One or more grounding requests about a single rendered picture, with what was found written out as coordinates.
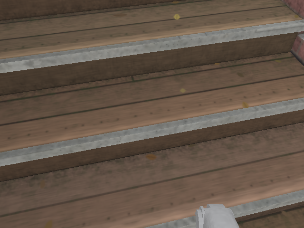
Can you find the robot right thigh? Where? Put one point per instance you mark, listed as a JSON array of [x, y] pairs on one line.
[[215, 216]]

